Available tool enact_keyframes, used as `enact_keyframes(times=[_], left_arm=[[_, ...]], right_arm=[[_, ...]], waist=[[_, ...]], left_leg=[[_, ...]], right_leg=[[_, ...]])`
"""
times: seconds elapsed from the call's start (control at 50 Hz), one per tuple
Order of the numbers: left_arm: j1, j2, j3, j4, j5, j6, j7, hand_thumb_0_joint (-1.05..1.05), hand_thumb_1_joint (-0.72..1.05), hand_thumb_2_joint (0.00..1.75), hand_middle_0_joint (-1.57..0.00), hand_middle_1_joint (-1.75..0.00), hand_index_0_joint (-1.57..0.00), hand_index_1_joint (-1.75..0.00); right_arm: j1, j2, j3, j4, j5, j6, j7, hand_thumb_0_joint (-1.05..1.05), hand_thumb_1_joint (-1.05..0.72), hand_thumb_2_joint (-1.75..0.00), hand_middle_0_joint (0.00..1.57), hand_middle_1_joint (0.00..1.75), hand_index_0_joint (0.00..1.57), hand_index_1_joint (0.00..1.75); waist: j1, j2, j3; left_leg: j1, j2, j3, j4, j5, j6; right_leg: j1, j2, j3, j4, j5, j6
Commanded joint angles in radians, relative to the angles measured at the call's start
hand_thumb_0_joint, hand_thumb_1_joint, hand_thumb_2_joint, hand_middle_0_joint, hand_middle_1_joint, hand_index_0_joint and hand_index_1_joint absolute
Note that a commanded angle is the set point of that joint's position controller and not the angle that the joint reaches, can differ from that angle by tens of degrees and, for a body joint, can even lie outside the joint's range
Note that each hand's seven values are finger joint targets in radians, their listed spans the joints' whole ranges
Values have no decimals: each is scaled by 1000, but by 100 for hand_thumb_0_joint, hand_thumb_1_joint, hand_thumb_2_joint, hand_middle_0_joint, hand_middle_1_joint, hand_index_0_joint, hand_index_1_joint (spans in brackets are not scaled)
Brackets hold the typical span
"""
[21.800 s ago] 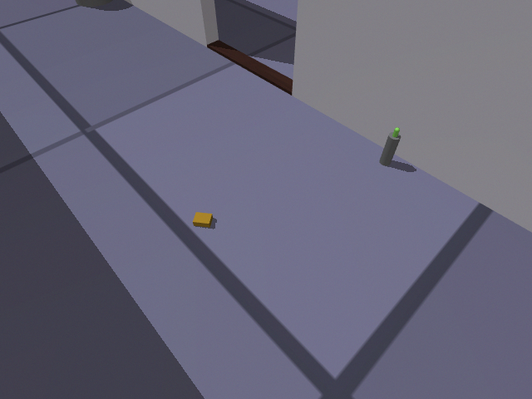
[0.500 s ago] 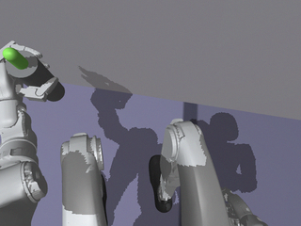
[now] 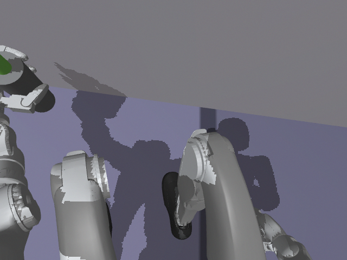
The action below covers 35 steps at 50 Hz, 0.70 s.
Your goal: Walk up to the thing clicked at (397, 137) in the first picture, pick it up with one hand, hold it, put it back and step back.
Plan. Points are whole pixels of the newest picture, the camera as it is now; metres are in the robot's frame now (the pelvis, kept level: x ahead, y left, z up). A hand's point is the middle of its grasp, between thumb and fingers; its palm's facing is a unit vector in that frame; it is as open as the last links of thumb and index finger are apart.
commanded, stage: lower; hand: left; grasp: from the side
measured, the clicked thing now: (21, 83) +0.47 +0.25 -0.08
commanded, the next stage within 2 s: loosen in 1.46 s
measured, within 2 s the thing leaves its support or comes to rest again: neither
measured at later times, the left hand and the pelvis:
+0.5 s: hand (32, 90) +0.47 +0.24 -0.13, palm faces +0.18 -0.98 -0.01, open 8.6 cm; pelvis +0.00 +0.00 -0.01, yaw -3 degrees
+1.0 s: hand (40, 95) +0.47 +0.23 -0.16, palm faces +0.17 -0.99 -0.01, open 8.6 cm; pelvis -0.01 +0.01 -0.02, yaw -5 degrees
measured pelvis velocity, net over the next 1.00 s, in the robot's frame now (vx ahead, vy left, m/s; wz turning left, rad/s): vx -0.01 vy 0.01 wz -0.09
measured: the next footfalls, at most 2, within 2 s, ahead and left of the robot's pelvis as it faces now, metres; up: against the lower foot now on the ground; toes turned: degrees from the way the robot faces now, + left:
none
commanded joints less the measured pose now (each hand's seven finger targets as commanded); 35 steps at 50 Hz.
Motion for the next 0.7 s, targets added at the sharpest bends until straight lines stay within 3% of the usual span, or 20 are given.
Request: enact_keyframes(times=[0.0,0.04,0.1,0.14,0.2,0.26,0.28,0.3,0.32,0.42,0.54,0.6,0.66,0.68], left_arm=[[-294,195,0,-217,-11,-81,1,0,28,125,-131,-137,-130,-138],[-291,207,4,-215,-6,-79,11,0,27,125,-132,-138,-132,-139],[-231,160,-5,-138,-15,-75,19,0,24,124,-135,-142,-135,-143],[-250,166,-11,-103,-17,-90,27,0,23,124,-135,-142,-135,-143],[-253,213,20,-91,-18,-122,38,0,23,124,-136,-143,-136,-143],[-288,251,20,-95,-7,-151,46,0,25,125,-137,-144,-137,-144],[-292,289,41,-102,-4,-163,50,0,25,125,-137,-144,-138,-144],[-301,287,31,-88,1,-173,50,0,26,124,-135,-141,-136,-142],[-278,308,49,-87,1,-180,52,0,26,125,-134,-141,-135,-142],[-294,335,41,-71,6,-206,50,0,25,123,-134,-140,-134,-141],[-249,303,10,-8,1,-206,52,0,24,126,-136,-143,-137,-144],[-248,306,14,-4,-13,-216,54,0,24,127,-137,-144,-138,-145],[-233,340,31,-6,-18,-227,60,0,25,128,-135,-144,-135,-145],[-254,348,31,-6,-16,-232,66,0,25,129,-137,-146,-137,-146]], right_arm=[[144,-282,-81,-26,-10,0,-15,0,-91,-91,20,30,20,30],[142,-283,-79,-25,-9,2,-13,0,-91,-91,20,30,20,30],[140,-288,-66,-24,-14,5,-9,0,-92,-91,20,30,20,30],[131,-293,-50,-24,-18,7,-6,0,-92,-91,20,30,20,30],[121,-297,-32,-33,-31,10,-4,0,-92,-91,20,30,20,30],[87,-305,-12,-44,-44,10,1,0,-91,-91,20,30,20,30],[89,-310,-7,-44,-47,10,1,0,-92,-91,20,30,20,30],[74,-311,1,-46,-52,11,2,0,-91,-91,20,30,20,30],[73,-315,7,-49,-57,10,1,0,-91,-91,20,30,20,30],[43,-343,32,-51,-74,12,-1,0,-92,-91,20,30,20,30],[23,-357,57,-59,-88,14,-2,0,-92,-91,20,30,20,30],[25,-364,70,-65,-93,17,0,0,-92,-91,20,30,20,30],[15,-361,81,-65,-99,19,-1,0,-92,-91,20,30,20,30],[9,-364,86,-70,-100,19,-2,0,-92,-91,20,30,20,30]], waist=[[-24,336,-679],[-18,341,-674],[-45,297,-615],[-68,270,-558],[-68,239,-573],[-77,284,-556],[-72,294,-568],[-85,303,-558],[-76,308,-564],[-95,393,-527],[-122,363,-475],[-133,344,-487],[-121,320,-509],[-134,329,-486]], left_leg=[[449,4,27,-309,149,-17],[445,5,22,-311,154,-19],[421,6,9,-297,158,-17],[373,7,1,-283,134,-12],[356,7,8,-254,133,-6],[372,13,-1,-258,106,-9],[376,15,-3,-257,103,-11],[374,17,-10,-262,92,-13],[386,19,-8,-254,104,-13],[445,31,-39,-274,98,-31],[432,32,-52,-248,142,-30],[434,31,-61,-234,153,-29],[415,31,-52,-209,174,-22],[404,32,-60,-220,156,-24]], right_leg=[[376,51,-42,-178,148,-32],[366,51,-44,-168,149,-35],[355,52,-54,-171,159,-31],[352,54,-59,-173,144,-27],[406,61,-56,-181,146,-20],[391,63,-63,-171,118,-22],[402,65,-65,-170,115,-22],[398,64,-70,-163,107,-22],[406,67,-71,-162,119,-21],[362,64,-92,-139,122,-28],[371,66,-109,-139,166,-22],[400,68,-118,-140,180,-17],[446,75,-111,-145,200,-13],[433,73,-118,-142,185,-14]])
